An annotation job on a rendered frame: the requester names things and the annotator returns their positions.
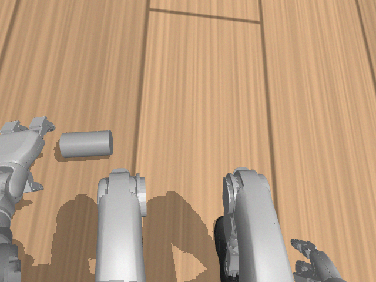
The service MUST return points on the left robot arm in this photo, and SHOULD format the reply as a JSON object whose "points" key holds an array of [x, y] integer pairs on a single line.
{"points": [[13, 179]]}

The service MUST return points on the left robot hand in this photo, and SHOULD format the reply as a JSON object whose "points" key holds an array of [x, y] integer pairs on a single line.
{"points": [[22, 146]]}

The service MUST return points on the right robot hand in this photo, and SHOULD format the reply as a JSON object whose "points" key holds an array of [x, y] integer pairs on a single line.
{"points": [[321, 267]]}

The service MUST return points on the can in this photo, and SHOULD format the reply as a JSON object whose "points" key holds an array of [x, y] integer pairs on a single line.
{"points": [[85, 144]]}

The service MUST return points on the right robot foot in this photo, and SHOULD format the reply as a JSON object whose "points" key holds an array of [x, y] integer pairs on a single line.
{"points": [[220, 243]]}

